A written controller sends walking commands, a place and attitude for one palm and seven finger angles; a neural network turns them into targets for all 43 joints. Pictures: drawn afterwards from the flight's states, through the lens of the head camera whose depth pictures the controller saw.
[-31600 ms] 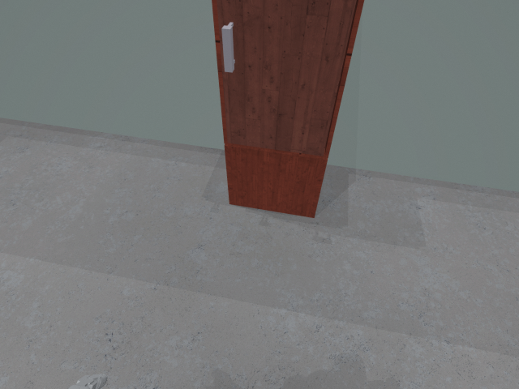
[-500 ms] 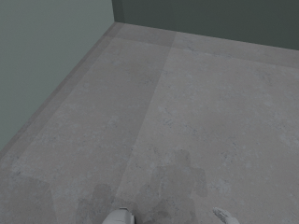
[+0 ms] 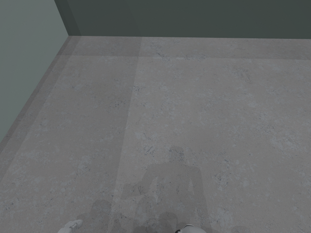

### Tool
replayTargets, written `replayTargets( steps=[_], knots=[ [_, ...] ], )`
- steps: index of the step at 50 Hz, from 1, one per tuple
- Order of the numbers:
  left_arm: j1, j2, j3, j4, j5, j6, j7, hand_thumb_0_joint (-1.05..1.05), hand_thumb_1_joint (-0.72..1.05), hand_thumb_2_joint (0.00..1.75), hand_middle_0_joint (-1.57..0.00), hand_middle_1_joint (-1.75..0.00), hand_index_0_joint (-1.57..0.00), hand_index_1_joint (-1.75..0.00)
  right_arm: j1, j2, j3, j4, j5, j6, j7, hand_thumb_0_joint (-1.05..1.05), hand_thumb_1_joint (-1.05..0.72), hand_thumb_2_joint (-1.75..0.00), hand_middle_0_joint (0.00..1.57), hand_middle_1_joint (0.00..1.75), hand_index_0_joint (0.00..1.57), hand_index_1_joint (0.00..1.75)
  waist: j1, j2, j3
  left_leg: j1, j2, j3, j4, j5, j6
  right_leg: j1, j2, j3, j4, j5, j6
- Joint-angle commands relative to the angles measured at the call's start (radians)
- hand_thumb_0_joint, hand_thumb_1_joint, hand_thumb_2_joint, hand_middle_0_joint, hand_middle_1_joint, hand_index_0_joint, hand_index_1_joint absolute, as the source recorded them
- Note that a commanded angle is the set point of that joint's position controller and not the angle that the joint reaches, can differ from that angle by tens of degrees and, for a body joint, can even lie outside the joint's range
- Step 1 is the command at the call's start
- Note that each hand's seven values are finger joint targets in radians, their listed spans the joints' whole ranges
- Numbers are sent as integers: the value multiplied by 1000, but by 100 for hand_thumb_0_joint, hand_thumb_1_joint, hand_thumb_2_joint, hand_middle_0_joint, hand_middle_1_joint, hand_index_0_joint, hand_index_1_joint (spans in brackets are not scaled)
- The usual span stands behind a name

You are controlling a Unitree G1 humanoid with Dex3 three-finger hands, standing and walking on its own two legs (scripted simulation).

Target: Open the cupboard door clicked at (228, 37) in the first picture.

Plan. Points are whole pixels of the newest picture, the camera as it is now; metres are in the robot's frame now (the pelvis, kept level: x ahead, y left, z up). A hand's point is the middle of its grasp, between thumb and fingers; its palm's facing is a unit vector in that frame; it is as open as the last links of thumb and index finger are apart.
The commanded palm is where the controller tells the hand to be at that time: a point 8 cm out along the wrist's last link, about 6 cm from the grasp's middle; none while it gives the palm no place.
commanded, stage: turn to face it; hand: left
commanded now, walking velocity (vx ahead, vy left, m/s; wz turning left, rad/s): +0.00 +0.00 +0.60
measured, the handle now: out of the picture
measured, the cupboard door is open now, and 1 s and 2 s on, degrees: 45 45 45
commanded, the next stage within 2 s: none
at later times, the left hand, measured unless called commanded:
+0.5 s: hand out of the picture +0.13 +0.23 -0.17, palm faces +0.32 -0.92 -0.22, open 7.3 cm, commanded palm none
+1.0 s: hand out of the picture +0.07 +0.13 -0.14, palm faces +0.60 -0.76 -0.25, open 7.4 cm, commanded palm none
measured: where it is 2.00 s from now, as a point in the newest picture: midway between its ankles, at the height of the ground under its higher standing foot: outside the picture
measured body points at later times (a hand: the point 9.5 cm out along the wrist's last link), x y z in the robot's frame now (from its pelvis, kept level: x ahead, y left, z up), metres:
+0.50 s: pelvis +0.10 +0.01 +0.00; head +0.13 +0.04 +0.45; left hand +0.11 +0.28 -0.15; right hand +0.25 -0.22 -0.12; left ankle +0.12 +0.12 -0.72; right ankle +0.09 -0.13 -0.64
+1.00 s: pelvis +0.14 -0.06 +0.02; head +0.19 -0.03 +0.46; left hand +0.03 +0.17 -0.12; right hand +0.37 -0.21 -0.13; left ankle +0.05 +0.06 -0.67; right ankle +0.17 -0.15 -0.72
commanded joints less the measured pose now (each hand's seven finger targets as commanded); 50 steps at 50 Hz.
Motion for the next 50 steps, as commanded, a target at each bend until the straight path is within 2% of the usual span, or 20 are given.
replayTargets(
  steps=[1,7,13,15,16,17,18,19,21,25,30,33,34,35,36,37,38,41,46,50],
  knots=[
    [308,162,19,38,-18,-13,36,0,90,90,-20,-30,-20,-30,-27,-57,-15,-92,22,-3,-19,0,-90,-90,20,30,20,30,142,-190,-240,-456,-11,-166,581,-126,18,563,-413,335,-225,653,-199],
    [76,70,0,-44,-12,1,44,0,90,90,-20,-30,-20,-30,-42,-1,-15,-87,2,55,3,0,-90,-90,20,30,20,30,15,-127,-84,-349,22,-119,403,87,-13,185,-296,-8,-295,471,-79],
    [67,89,29,-71,-5,17,44,0,90,90,-20,-30,-20,-30,-147,-23,-30,-167,-5,57,23,0,-90,-90,20,30,20,30,34,-146,-73,-308,-6,-52,91,163,-7,222,-301,-72,-198,304,-48],
    [58,92,33,-79,-10,29,40,0,90,90,-20,-30,-20,-30,-102,-68,-44,-175,-11,54,25,0,-90,-90,20,30,20,30,2,-70,-97,-172,-24,-48,-70,294,1,181,-274,-110,-64,171,-5],
    [63,75,31,-98,-17,39,36,0,90,90,-20,-30,-20,-30,-49,-142,-60,-174,-17,47,24,0,-90,-90,20,30,20,30,-26,120,-126,-92,46,-191,-187,467,46,102,-203,-140,108,5,47],
    [60,19,19,-137,-27,48,31,0,90,90,-20,-30,-20,-30,-15,-260,-85,-185,-25,38,14,0,-90,-90,20,30,20,30,-40,426,-136,-18,311,-580,-294,805,199,-128,-54,-121,376,-507,130],
    [-3,51,13,-168,-16,58,36,0,90,90,-20,-30,-20,-30,-4,-296,-90,-184,-22,46,-1,0,-90,-90,20,30,20,30,-61,304,-177,-17,374,-658,-309,778,282,-152,-23,46,540,-538,113],
    [-13,48,19,-196,-14,57,31,0,90,90,-20,-30,-20,-30,-58,-306,-95,-211,-24,46,-3,0,-90,-90,20,30,20,30,-27,198,-140,-115,356,-614,-331,508,287,-134,-42,91,595,-452,100],
    [-12,56,29,-159,-3,60,27,0,90,90,-20,-30,-20,-30,-174,-250,-78,-246,-21,36,-12,0,-90,-90,20,30,20,30,16,233,-117,-169,241,-555,-338,453,214,-190,-32,115,643,-313,112],
    [53,55,26,-136,-11,68,19,0,90,90,-20,-30,-20,-30,-227,-250,-76,-273,-13,29,-14,0,-90,-90,20,30,20,30,48,114,-156,-126,148,-412,-321,487,172,-127,-13,114,520,-205,128],
    [40,59,14,-165,-16,72,25,0,90,90,-20,-30,-20,-30,-242,-275,-95,-279,-18,51,-2,0,-90,-90,20,30,20,30,29,141,-157,-147,140,-456,-311,376,190,-7,25,92,235,-273,122],
    [139,71,18,-144,-20,65,28,0,90,90,-20,-30,-20,-30,-308,-277,-104,-300,-13,66,4,0,-90,-90,20,30,20,30,70,141,-148,-267,92,-467,-262,321,157,192,64,61,-21,-167,109],
    [190,99,25,-133,-18,59,32,0,90,90,-20,-30,-20,-30,-331,-258,-103,-312,-5,70,6,0,-90,-90,20,30,20,30,98,72,-146,-353,41,-434,-203,259,117,306,37,75,-176,-99,101],
    [233,190,43,-135,-2,48,41,0,90,90,-20,-30,-20,-30,-341,-192,-95,-333,6,74,13,0,-90,-90,20,30,20,30,123,-161,-141,-535,-86,-311,9,98,40,422,-180,319,-369,-215,34],
    [204,264,50,-154,4,50,47,0,90,90,-20,-30,-20,-30,-382,-158,-89,-357,2,70,17,0,-90,-90,20,30,20,30,133,-376,-82,-599,-168,-190,309,-111,-9,314,-430,560,-439,-154,-73],
    [152,236,34,-167,-5,49,50,0,90,90,-20,-30,-20,-30,-373,-201,-94,-348,-8,76,23,0,-90,-90,20,30,20,30,97,-271,-56,-556,-108,-255,483,-83,9,195,-425,479,-407,-112,-104],
    [75,167,23,-180,-6,43,51,0,90,90,-20,-30,-20,-30,-342,-187,-96,-322,-10,84,28,0,-90,-90,20,30,20,30,46,-238,-32,-554,-82,-262,554,3,6,172,-339,362,-378,-45,-86],
    [56,125,9,-188,-10,36,49,0,90,90,-20,-30,-20,-30,-312,-153,-85,-286,-4,95,38,0,-90,-90,20,30,20,30,21,-237,-59,-529,-66,-187,571,98,-30,251,-234,128,-271,305,-43],
    [189,161,23,-148,-5,33,50,0,90,90,-20,-30,-20,-30,-420,-115,-62,-304,2,90,41,0,-90,-90,20,30,20,30,95,-168,-87,-450,-75,-101,264,56,-37,402,-270,66,-204,517,-54],
    [208,189,38,-130,2,35,47,0,90,90,-20,-30,-20,-30,-428,-112,-54,-317,7,77,40,0,-90,-90,20,30,20,30,111,-222,-118,-352,-87,-67,57,42,-15,437,-305,49,-135,587,-57]
  ],
)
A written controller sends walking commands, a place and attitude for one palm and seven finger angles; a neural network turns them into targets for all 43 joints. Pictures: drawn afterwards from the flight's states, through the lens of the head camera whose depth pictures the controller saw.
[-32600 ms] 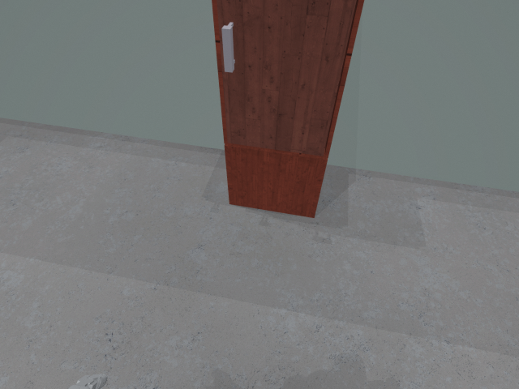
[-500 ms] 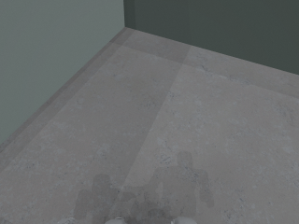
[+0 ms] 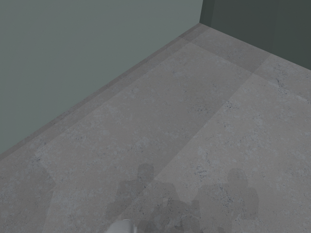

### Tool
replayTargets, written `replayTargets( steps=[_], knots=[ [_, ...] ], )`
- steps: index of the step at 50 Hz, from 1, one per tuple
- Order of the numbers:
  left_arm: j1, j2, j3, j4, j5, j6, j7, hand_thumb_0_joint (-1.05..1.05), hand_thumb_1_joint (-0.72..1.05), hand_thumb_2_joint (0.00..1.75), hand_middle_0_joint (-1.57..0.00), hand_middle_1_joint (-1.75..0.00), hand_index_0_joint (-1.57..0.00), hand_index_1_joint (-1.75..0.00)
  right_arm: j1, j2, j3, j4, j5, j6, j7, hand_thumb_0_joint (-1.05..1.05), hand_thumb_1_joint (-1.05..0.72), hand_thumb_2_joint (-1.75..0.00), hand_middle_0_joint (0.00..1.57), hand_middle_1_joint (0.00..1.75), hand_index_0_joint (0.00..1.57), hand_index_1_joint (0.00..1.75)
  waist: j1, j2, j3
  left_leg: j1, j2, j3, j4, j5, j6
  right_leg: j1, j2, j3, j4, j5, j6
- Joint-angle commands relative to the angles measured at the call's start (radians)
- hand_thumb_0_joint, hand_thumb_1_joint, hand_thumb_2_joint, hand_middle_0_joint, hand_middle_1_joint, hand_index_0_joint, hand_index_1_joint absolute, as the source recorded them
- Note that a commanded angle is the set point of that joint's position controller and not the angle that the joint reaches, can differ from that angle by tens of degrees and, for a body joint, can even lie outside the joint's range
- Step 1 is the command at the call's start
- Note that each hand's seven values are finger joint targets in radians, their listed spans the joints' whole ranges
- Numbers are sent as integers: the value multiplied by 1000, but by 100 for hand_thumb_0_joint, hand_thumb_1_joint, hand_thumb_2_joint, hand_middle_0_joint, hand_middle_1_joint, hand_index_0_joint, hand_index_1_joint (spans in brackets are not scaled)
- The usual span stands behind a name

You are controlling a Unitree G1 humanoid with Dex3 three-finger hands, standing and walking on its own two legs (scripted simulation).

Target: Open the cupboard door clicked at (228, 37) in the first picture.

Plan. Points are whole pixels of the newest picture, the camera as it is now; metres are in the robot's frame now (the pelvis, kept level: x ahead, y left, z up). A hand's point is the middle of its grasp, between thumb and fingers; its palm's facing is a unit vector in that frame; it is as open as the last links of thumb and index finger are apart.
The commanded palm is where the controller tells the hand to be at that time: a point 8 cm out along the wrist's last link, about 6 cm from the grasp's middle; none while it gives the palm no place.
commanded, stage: turn to face it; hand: left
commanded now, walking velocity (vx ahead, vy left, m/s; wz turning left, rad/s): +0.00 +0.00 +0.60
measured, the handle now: out of the picture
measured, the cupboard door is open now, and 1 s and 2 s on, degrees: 45 45 45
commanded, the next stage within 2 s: none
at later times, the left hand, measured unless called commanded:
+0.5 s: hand out of the picture +0.06 +0.20 -0.15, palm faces +0.29 -0.90 -0.34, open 7.4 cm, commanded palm none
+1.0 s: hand out of the picture -0.06 +0.18 -0.18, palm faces +0.61 -0.75 -0.25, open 7.4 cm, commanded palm none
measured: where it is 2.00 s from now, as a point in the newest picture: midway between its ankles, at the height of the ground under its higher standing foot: outside the picture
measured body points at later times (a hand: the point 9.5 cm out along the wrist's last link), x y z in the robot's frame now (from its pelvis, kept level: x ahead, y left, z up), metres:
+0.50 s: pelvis +0.01 -0.04 -0.01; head +0.07 -0.06 +0.43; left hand +0.04 +0.25 -0.13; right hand +0.16 -0.26 -0.18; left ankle -0.03 +0.11 -0.71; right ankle +0.04 -0.14 -0.74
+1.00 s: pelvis +0.02 -0.02 -0.01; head +0.06 +0.02 +0.43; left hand -0.09 +0.22 -0.16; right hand +0.27 -0.16 -0.14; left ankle -0.03 +0.06 -0.74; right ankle +0.07 -0.16 -0.67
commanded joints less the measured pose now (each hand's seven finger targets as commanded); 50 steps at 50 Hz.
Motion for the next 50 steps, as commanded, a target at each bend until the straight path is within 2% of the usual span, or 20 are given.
replayTargets(
  steps=[1,3,4,5,6,7,9,11,17,20,21,22,23,27,37,41,42,43,44,50],
  knots=[
    [77,248,72,-40,0,-21,6,0,90,90,-20,-30,-20,-30,-63,-29,2,-104,2,-43,-5,0,-90,-90,20,30,20,30,43,-195,-158,26,-31,60,-221,19,17,206,-241,132,-19,743,-79],
    [41,249,76,-43,-12,-20,1,0,90,90,-20,-30,-20,-30,24,-66,-6,-83,-3,-52,-9,0,-90,-90,20,30,20,30,-15,-142,-200,208,-35,56,-411,196,37,128,-216,67,112,695,-22],
    [23,224,71,-60,-20,-16,-4,0,90,90,-20,-30,-20,-30,97,-134,-25,-64,-9,-59,-13,0,-90,-90,20,30,20,30,-60,13,-250,407,66,-54,-461,426,80,-42,-172,21,267,484,30],
    [-25,151,49,-104,-25,-12,-12,0,90,90,-20,-30,-20,-30,162,-241,-55,-58,-14,-62,-20,0,-90,-90,20,30,20,30,-101,316,-262,559,345,-429,-475,824,221,-355,-18,21,491,-220,103],
    [-103,154,43,-135,-16,5,-4,0,90,90,-20,-30,-20,-30,214,-268,-57,-33,-10,-51,-30,0,-90,-90,20,30,20,30,-119,250,-245,510,414,-457,-464,966,315,-415,0,150,602,-345,95],
    [-110,163,47,-142,-13,12,-3,0,90,90,-20,-30,-20,-30,190,-255,-51,-40,-14,-52,-36,0,-90,-90,20,30,20,30,-95,157,-209,452,401,-399,-478,836,319,-420,-17,188,646,-283,89],
    [-100,160,56,-96,-11,20,-5,0,90,90,-20,-30,-20,-30,80,-195,-37,-64,-14,-59,-52,0,-90,-90,20,30,20,30,-49,263,-173,347,267,-325,-490,727,252,-394,-1,226,654,-164,97],
    [-67,158,56,-79,-12,24,-15,0,90,90,-20,-30,-20,-30,30,-175,-28,-82,-14,-64,-52,0,-90,-90,20,30,20,30,-17,203,-148,285,209,-265,-500,639,216,-344,21,217,616,-102,99],
    [-80,140,49,-94,-17,23,-16,0,90,90,-20,-30,-20,-30,26,-194,-38,-86,-22,-56,-43,0,-90,-90,20,30,20,30,-13,175,-127,185,174,-321,-507,438,212,-188,82,179,308,-112,93],
    [16,154,54,-78,-19,7,-14,0,90,90,-20,-30,-20,-30,-25,-190,-43,-103,-14,-49,-40,0,-90,-90,20,30,20,30,36,164,-146,69,129,-330,-418,395,172,28,118,157,45,36,83],
    [65,191,65,-69,-15,-5,-8,0,90,90,-20,-30,-20,-30,-35,-154,-40,-115,-5,-50,-38,0,-90,-90,20,30,20,30,65,73,-164,-26,64,-288,-322,279,121,161,47,217,-120,97,71],
    [91,299,85,-67,3,-17,4,0,90,90,-20,-30,-20,-30,-11,-75,-29,-132,4,-51,-32,0,-90,-90,20,30,20,30,73,-260,-184,-191,-86,-116,-65,-22,37,265,-240,517,-246,139,-20],
    [81,332,80,-78,-3,-14,9,0,90,90,-20,-30,-20,-30,-33,-99,-32,-141,-2,-49,-29,0,-90,-90,20,30,20,30,79,-331,-173,-186,-81,-110,204,-213,27,143,-389,629,-261,253,-122],
    [-74,190,42,-113,-13,-16,13,0,90,90,-20,-30,-20,-30,8,-81,-26,-79,-9,-25,-11,0,-90,-90,20,30,20,30,-19,-209,-94,-178,5,-99,394,2,-1,55,-204,276,-176,455,-92],
    [51,231,69,-66,0,-19,12,0,90,90,-20,-30,-20,-30,-74,-27,1,-92,0,-33,-1,0,-90,-90,20,30,20,30,45,-184,-135,-31,-3,37,-93,-13,6,202,-252,123,-82,674,-98],
    [16,244,76,-64,-14,-15,0,0,90,90,-20,-30,-20,-30,47,-70,-9,-73,-5,-49,-5,0,-90,-90,20,30,20,30,-32,-108,-185,241,-29,54,-395,217,41,79,-226,36,115,586,-20],
    [6,208,71,-81,-20,-9,-5,0,90,90,-20,-30,-20,-30,124,-152,-32,-56,-12,-57,-10,0,-90,-90,20,30,20,30,-75,78,-238,425,109,-125,-457,425,104,-107,-155,-3,301,331,41],
    [-52,134,47,-130,-26,-3,-11,0,90,90,-20,-30,-20,-30,197,-264,-60,-47,-16,-57,-21,0,-90,-90,20,30,20,30,-119,357,-236,508,381,-503,-502,829,265,-384,-3,24,538,-342,111],
    [-106,160,45,-148,-15,13,-2,0,90,90,-20,-30,-20,-30,226,-273,-57,-26,-12,-49,-29,0,-90,-90,20,30,20,30,-121,237,-246,474,423,-478,-488,826,330,-403,-7,168,633,-360,90],
    [-66,150,54,-82,-11,23,-18,0,90,90,-20,-30,-20,-30,40,-174,-27,-83,-15,-69,-51,0,-90,-90,20,30,20,30,-15,143,-147,283,203,-291,-516,578,223,-335,24,210,585,-92,98]
  ],
)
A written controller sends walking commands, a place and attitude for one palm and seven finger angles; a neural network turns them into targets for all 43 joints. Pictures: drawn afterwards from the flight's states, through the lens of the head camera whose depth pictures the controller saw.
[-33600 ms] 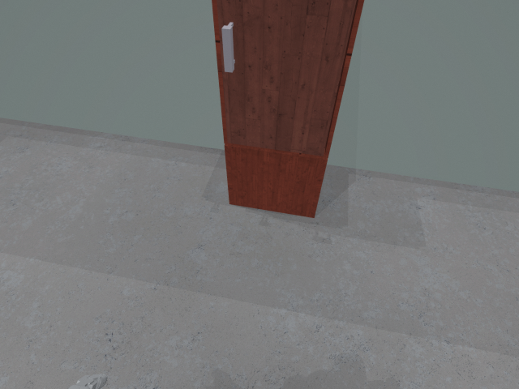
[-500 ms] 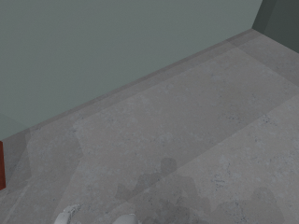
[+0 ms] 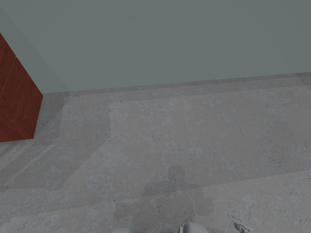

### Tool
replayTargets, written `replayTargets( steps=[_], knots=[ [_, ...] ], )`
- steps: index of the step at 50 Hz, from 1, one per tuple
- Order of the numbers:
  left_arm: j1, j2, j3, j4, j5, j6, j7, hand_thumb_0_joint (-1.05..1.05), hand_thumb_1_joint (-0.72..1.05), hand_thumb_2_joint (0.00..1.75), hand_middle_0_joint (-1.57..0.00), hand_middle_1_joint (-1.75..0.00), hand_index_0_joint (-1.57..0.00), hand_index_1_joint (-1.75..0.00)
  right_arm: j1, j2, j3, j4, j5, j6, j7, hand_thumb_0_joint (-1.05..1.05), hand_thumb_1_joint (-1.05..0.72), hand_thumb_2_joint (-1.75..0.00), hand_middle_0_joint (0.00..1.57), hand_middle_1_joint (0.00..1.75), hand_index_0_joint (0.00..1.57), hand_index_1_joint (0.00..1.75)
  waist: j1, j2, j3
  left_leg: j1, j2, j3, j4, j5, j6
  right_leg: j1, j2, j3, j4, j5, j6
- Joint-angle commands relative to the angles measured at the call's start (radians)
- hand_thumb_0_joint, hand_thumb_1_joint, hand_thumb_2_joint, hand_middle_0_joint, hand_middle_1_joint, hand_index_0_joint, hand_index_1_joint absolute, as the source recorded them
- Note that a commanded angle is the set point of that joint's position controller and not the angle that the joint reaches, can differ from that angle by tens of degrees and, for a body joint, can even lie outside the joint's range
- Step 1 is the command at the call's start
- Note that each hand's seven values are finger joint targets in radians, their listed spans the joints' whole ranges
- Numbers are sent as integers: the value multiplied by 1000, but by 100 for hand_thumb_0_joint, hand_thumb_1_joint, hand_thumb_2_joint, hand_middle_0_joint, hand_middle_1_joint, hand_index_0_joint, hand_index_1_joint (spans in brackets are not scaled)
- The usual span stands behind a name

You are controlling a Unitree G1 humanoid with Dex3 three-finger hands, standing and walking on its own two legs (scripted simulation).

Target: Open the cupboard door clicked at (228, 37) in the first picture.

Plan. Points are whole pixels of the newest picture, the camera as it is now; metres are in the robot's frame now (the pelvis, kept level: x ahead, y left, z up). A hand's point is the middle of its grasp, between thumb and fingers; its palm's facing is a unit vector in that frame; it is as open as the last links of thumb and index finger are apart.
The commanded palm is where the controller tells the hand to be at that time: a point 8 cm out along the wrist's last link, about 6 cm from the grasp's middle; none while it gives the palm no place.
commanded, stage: turn to face it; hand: left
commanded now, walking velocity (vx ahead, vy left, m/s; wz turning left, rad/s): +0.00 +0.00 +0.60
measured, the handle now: out of the picture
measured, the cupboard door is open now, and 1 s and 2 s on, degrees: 45 45 45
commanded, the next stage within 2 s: take the last steps up to it in 1.52 s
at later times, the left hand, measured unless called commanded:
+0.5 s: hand out of the picture +0.04 +0.15 -0.15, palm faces +0.30 -0.92 -0.25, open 7.4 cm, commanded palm none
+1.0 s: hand out of the picture +0.02 +0.21 -0.15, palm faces +0.55 -0.79 -0.26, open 7.4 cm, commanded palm none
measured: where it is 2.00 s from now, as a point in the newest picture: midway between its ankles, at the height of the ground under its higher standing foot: outside the picture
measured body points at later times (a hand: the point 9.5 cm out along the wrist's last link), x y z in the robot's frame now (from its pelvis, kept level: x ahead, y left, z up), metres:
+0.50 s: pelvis +0.03 -0.05 +0.01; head +0.08 -0.05 +0.46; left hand +0.03 +0.20 -0.13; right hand +0.18 -0.28 -0.14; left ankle -0.02 +0.08 -0.67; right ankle +0.02 -0.16 -0.73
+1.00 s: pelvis +0.04 -0.04 +0.01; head +0.08 +0.00 +0.46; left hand -0.01 +0.25 -0.13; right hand +0.24 -0.21 -0.13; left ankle +0.00 +0.07 -0.73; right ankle +0.13 -0.17 -0.69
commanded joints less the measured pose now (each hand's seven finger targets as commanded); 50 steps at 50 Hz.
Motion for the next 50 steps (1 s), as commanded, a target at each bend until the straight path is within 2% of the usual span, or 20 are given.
replayTargets(
  steps=[1,6,10,11,12,13,14,16,18,22,25,27,29,30,31,32,33,35,38,50],
  knots=[
    [-19,63,10,-102,-4,-39,-8,0,90,90,-20,-30,-20,-30,52,-211,-54,-43,-4,-17,-25,0,-90,-90,20,30,20,30,-24,155,-156,170,231,-256,-229,442,132,-64,11,58,-36,67,14],
    [-48,54,2,-128,-9,-44,-4,0,90,90,-20,-30,-20,-30,58,-218,-65,-39,-8,-8,-19,0,-90,-90,20,30,20,30,-34,203,-161,136,210,-306,-198,426,133,53,60,34,-286,40,11],
    [58,81,12,-108,-11,-64,1,0,90,90,-20,-30,-20,-30,-1,-207,-70,-58,3,0,-16,0,-90,-90,20,30,20,30,29,185,-176,-10,143,-311,-91,361,66,324,85,17,-626,255,-3],
    [105,139,24,-99,-2,-77,10,0,90,90,-20,-30,-20,-30,2,-155,-64,-68,13,-1,-11,0,-90,-90,20,30,20,30,50,33,-205,-144,66,-243,36,160,8,480,-62,150,-767,303,-37],
    [121,234,42,-97,10,-82,18,0,90,90,-20,-30,-20,-30,3,-89,-54,-94,16,-3,-8,0,-90,-90,20,30,20,30,62,-285,-197,-306,-85,-61,300,-270,-72,535,-343,427,-818,465,-156],
    [117,231,30,-98,4,-81,21,0,90,90,-20,-30,-20,-30,-10,-138,-61,-92,9,3,-5,0,-90,-90,20,30,20,30,60,-230,-180,-286,-32,-103,525,-351,-62,408,-419,423,-806,550,-235],
    [48,172,19,-111,3,-82,24,0,90,90,-20,-30,-20,-30,11,-131,-62,-75,6,11,0,0,-90,-90,20,30,20,30,16,-162,-146,-280,0,-127,626,-265,-60,353,-348,316,-797,514,-238],
    [-30,119,2,-133,-3,-73,24,0,90,90,-20,-30,-20,-30,14,-118,-59,-41,3,27,10,0,-90,-90,20,30,20,30,-22,-190,-95,-282,31,-81,680,-161,-83,316,-242,161,-768,583,-189],
    [-9,102,-2,-133,-3,-81,21,0,90,90,-20,-30,-20,-30,7,-91,-48,-42,5,29,18,0,-90,-90,20,30,20,30,-20,-180,-93,-278,29,-39,603,-126,-97,354,-206,54,-744,729,-165],
    [77,135,12,-104,2,-84,23,0,90,90,-20,-30,-20,-30,-52,-62,-30,-47,10,25,24,0,-90,-90,20,30,20,30,21,-130,-125,-215,27,31,350,-133,-100,456,-228,-7,-692,867,-165],
    [106,153,21,-86,8,-82,19,0,90,90,-20,-30,-20,-30,-74,-53,-24,-59,11,16,27,0,-90,-90,20,30,20,30,39,-184,-135,-159,14,69,203,-144,-84,479,-244,-27,-651,909,-166],
    [104,169,27,-86,7,-79,17,0,90,90,-20,-30,-20,-30,-62,-62,-24,-62,12,13,25,0,-90,-90,20,30,20,30,30,-187,-134,-101,5,86,132,-122,-69,445,-264,-39,-625,900,-162],
    [76,171,32,-88,0,-78,11,0,90,90,-20,-30,-20,-30,5,-88,-31,-50,7,7,21,0,-90,-90,20,30,20,30,-16,-142,-158,42,-10,98,-16,-4,-53,373,-251,-82,-533,832,-123],
    [52,160,31,-93,-6,-75,8,0,90,90,-20,-30,-20,-30,82,-124,-43,-34,4,0,22,0,-90,-90,20,30,20,30,-65,-60,-194,195,19,54,-133,141,-35,275,-233,-118,-392,726,-82],
    [42,102,21,-127,-15,-69,-1,0,90,90,-20,-30,-20,-30,163,-242,-73,-19,-6,-9,14,0,-90,-90,20,30,20,30,-109,232,-252,376,257,-274,-172,438,79,21,-98,-158,-157,225,-5],
    [-26,54,-1,-169,-13,-60,2,0,90,90,-20,-30,-20,-30,229,-315,-90,-4,0,-4,1,0,-90,-90,20,30,20,30,-138,366,-261,389,426,-490,-210,768,211,-136,-9,-58,28,-211,19],
    [-44,86,2,-176,-6,-49,8,0,90,90,-20,-30,-20,-30,224,-304,-82,4,2,0,-5,0,-90,-90,20,30,20,30,-119,237,-262,365,443,-426,-195,678,242,-145,-35,45,84,-184,-3],
    [-64,79,11,-140,-3,-44,6,0,90,90,-20,-30,-20,-30,109,-237,-68,-36,-3,-9,-21,0,-90,-90,20,30,20,30,-75,236,-187,219,323,-361,-233,423,180,-140,-39,69,100,-36,5],
    [-12,74,15,-97,2,-34,-8,0,90,90,-20,-30,-20,-30,45,-206,-51,-47,-2,-16,-24,0,-90,-90,20,30,20,30,-25,155,-123,128,237,-272,-271,336,122,-102,-13,72,77,102,13],
    [-40,66,1,-131,-11,-50,2,0,90,90,-20,-30,-20,-30,69,-212,-69,-33,-6,-4,-18,0,-90,-90,20,30,20,30,-22,231,-159,87,188,-387,-182,428,129,133,94,46,-402,82,3]
  ],
)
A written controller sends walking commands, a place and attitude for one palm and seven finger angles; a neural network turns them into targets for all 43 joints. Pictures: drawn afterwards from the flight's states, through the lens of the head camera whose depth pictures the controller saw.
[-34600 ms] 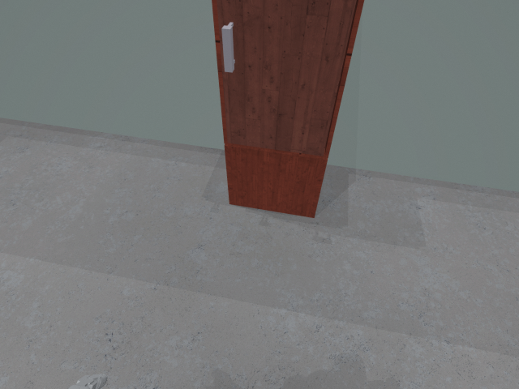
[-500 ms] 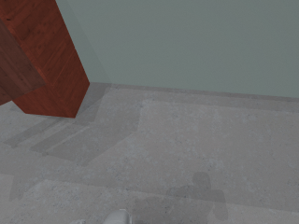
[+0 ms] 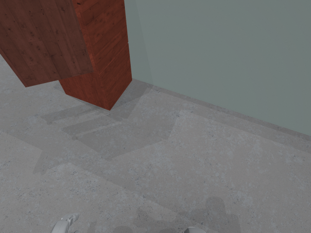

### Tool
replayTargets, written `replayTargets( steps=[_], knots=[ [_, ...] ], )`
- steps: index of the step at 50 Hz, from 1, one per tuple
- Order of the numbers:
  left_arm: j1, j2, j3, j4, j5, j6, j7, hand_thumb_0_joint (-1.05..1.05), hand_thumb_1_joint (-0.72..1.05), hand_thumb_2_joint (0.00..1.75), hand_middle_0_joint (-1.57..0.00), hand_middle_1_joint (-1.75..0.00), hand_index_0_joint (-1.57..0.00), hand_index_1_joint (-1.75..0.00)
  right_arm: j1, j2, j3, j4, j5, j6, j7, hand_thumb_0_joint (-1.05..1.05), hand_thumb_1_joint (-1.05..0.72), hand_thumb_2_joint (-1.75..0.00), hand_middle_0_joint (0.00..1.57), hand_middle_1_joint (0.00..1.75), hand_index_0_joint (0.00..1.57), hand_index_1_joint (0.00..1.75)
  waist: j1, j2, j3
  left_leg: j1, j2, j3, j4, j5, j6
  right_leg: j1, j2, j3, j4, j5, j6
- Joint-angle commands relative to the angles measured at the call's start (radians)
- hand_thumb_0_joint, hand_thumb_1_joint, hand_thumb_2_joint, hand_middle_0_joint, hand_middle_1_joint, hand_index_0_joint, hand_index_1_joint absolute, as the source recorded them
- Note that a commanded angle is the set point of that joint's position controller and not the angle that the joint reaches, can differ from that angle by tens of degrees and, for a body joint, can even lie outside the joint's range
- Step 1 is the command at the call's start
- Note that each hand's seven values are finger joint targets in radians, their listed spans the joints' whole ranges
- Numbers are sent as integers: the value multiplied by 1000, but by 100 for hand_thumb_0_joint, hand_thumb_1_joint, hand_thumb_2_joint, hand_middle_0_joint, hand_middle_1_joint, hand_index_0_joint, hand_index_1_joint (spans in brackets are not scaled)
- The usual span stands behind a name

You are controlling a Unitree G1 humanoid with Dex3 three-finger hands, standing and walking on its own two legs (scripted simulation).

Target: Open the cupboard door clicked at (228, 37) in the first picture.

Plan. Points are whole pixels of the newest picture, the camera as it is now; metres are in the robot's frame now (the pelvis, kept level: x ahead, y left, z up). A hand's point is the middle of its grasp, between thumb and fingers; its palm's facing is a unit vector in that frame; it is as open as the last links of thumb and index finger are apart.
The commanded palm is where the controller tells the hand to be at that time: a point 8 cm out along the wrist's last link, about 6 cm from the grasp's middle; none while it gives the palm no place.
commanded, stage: turn to face it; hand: left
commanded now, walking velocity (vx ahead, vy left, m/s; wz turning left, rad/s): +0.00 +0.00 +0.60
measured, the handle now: out of the picture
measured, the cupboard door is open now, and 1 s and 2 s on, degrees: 45 45 45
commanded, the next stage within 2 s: take the last steps up to it in 0.52 s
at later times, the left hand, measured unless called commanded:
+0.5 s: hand out of the picture -0.03 +0.19 -0.19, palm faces +0.35 -0.91 -0.24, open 7.4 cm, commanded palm none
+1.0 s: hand out of the picture +0.01 +0.19 -0.16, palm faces +0.48 -0.84 -0.23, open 7.4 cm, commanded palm none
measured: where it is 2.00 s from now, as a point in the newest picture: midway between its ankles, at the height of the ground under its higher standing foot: (112, 204)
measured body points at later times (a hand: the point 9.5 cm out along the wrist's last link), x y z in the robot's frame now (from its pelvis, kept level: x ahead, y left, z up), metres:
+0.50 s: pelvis +0.01 -0.01 -0.01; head +0.06 +0.01 +0.43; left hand -0.04 +0.23 -0.17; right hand +0.21 -0.22 -0.15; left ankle -0.02 +0.09 -0.74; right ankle +0.00 -0.14 -0.74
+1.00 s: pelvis +0.05 +0.00 +0.00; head +0.08 -0.02 +0.45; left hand -0.01 +0.23 -0.14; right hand +0.18 -0.21 -0.17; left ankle -0.01 +0.10 -0.67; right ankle +0.07 -0.12 -0.74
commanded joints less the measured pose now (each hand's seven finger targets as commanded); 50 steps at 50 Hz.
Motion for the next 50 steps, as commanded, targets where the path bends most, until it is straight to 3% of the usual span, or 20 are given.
replayTargets(
  steps=[1,3,4,5,8,10,19,23,24,25,26,29,33,39,42,43,44,45,46,50],
  knots=[
    [54,71,13,-73,-11,-38,6,0,90,90,-20,-30,-20,-30,-25,-215,-68,-75,-1,-12,-19,0,-90,-90,20,30,20,30,19,178,-135,31,200,-271,-76,346,117,163,53,-28,-218,58,-13],
    [146,129,28,-53,-6,-56,17,0,90,90,-20,-30,-20,-30,-47,-170,-63,-90,14,-12,-14,0,-90,-90,20,30,20,30,71,26,-176,-144,115,-224,53,139,38,427,-50,63,-497,203,-36],
    [164,221,47,-49,10,-65,26,0,90,90,-20,-30,-20,-30,-35,-100,-55,-107,23,-15,-11,0,-90,-90,20,30,20,30,78,-287,-185,-318,-43,-12,298,-248,-52,531,-338,338,-573,286,-140],
    [154,237,41,-58,7,-59,29,0,90,90,-20,-30,-20,-30,-40,-140,-65,-109,13,-8,-8,0,-90,-90,20,30,20,30,74,-283,-164,-290,-28,17,541,-407,-62,375,-475,374,-576,383,-231],
    [23,114,6,-81,-4,-63,27,0,90,90,-20,-30,-20,-30,-21,-128,-64,-51,1,19,7,0,-90,-90,20,30,20,30,-7,-209,-52,-305,43,22,765,-216,-82,262,-285,128,-533,466,-194],
    [43,98,3,-74,-4,-69,25,0,90,90,-20,-30,-20,-30,-14,-103,-52,-51,8,19,14,0,-90,-90,20,30,20,30,-8,-219,-84,-306,51,60,720,-176,-96,335,-248,4,-492,657,-172],
    [197,153,28,-10,13,-69,22,0,90,90,-20,-30,-20,-30,-140,-58,-17,-67,14,5,15,0,-90,-90,20,30,20,30,68,-210,-91,-143,36,181,277,-226,-75,407,-297,-70,-404,843,-191],
    [145,155,31,-1,-3,-65,14,0,90,90,-20,-30,-20,-30,-4,-103,-24,-30,9,-16,7,0,-90,-90,20,30,20,30,-21,-154,-149,161,31,189,-67,56,-38,267,-257,-143,-221,704,-108],
    [154,111,22,-18,-12,-59,8,0,90,90,-20,-30,-20,-30,44,-196,-44,-20,0,-27,2,0,-90,-90,20,30,20,30,-43,81,-213,344,209,-17,-102,313,31,86,-167,-195,-43,395,-46],
    [105,44,-6,-48,-15,-53,6,0,90,90,-20,-30,-20,-30,105,-277,-64,-11,1,-25,-8,0,-90,-90,20,30,20,30,-75,293,-226,379,423,-282,-120,688,164,-84,-63,-142,154,-229,-5],
    [86,63,-1,-52,-10,-36,15,0,90,90,-20,-30,-20,-30,101,-277,-56,-6,2,-15,-18,0,-90,-90,20,30,20,30,-65,205,-219,306,452,-233,-104,681,223,-69,-74,-26,226,-260,-25],
    [83,68,9,4,-1,-21,6,0,90,90,-20,-30,-20,-30,-31,-198,-33,-38,-2,-25,-38,0,-90,-90,20,30,20,30,-11,185,-101,155,331,-143,-157,445,177,-88,-67,4,273,-99,-24],
    [132,39,1,37,0,-24,-5,0,90,90,-20,-30,-20,-30,-16,-170,-17,-27,1,-41,-39,0,-90,-90,20,30,20,30,20,118,-128,191,271,-67,-163,428,152,-53,-38,-24,201,-24,-18],
    [65,23,-3,11,6,-48,-25,0,90,90,-20,-30,-20,-30,25,-176,-28,-2,-6,-41,-23,0,-90,-90,20,30,20,30,2,159,-67,119,238,-138,-219,-69,160,30,2,-93,-87,-60,-36],
    [191,29,8,56,6,-64,-28,0,90,90,-20,-30,-20,-30,-18,-165,-29,-7,2,-36,-19,0,-90,-90,20,30,20,30,71,105,-63,-63,173,-108,-130,-247,113,305,30,-121,-324,63,-46],
    [271,62,21,78,13,-74,-21,0,90,90,-20,-30,-20,-30,-31,-126,-27,-16,8,-39,-14,0,-90,-90,20,30,20,30,113,-14,-56,-214,95,-39,11,-313,68,462,-36,-41,-441,24,-64],
    [350,154,40,98,25,-84,-7,0,90,90,-20,-30,-20,-30,-39,-56,-14,-42,19,-44,-8,0,-90,-90,20,30,20,30,151,-319,-61,-416,-19,104,295,-359,4,582,-311,303,-610,-181,-147],
    [364,198,43,90,13,-82,2,0,90,90,-20,-30,-20,-30,-95,-106,-21,-75,1,-38,1,0,-90,-90,20,30,20,30,159,-330,-15,-466,11,59,516,-382,-17,470,-487,532,-740,-295,-233],
    [301,169,39,73,6,-83,5,0,90,90,-20,-30,-20,-30,-118,-119,-28,-77,-9,-34,7,0,-90,-90,20,30,20,30,126,-184,49,-473,58,7,613,-279,-17,370,-482,483,-763,-333,-264],
    [202,54,10,82,3,-121,5,0,90,90,-20,-30,-20,-30,-43,-74,-26,-4,-6,-24,26,0,-90,-90,20,30,20,30,38,-205,58,-388,117,42,638,-26,-55,287,-312,126,-704,97,-172]
  ],
)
